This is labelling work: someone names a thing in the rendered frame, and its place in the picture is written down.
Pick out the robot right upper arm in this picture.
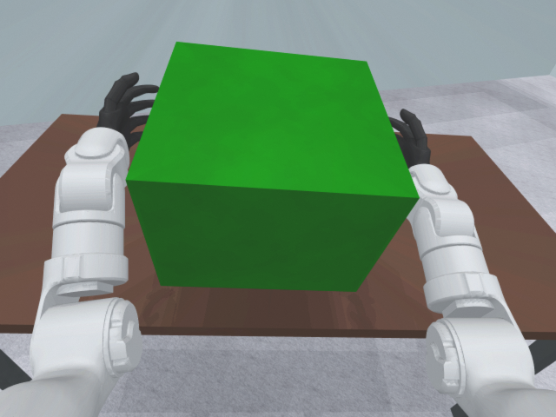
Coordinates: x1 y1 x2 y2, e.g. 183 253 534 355
426 318 556 417

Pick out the robot left upper arm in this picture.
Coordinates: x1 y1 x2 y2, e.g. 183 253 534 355
0 297 142 417

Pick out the left robot hand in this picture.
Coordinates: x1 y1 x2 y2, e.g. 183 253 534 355
96 72 159 149

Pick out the table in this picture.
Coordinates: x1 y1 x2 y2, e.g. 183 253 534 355
0 114 556 417

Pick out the carton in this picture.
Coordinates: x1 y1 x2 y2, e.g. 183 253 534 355
126 42 420 292

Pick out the right robot forearm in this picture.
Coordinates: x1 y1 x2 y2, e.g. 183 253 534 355
407 164 535 385

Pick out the right robot hand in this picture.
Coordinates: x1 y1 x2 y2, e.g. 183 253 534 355
388 109 431 168

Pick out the left robot forearm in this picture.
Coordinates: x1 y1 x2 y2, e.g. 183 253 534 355
30 127 129 375

